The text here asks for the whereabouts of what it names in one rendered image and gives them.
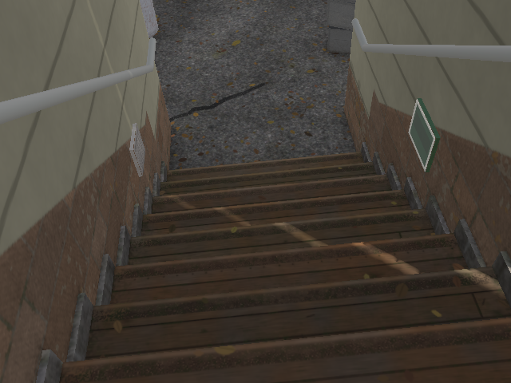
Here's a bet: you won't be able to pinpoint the stairs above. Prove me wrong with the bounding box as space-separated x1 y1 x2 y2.
59 152 511 383

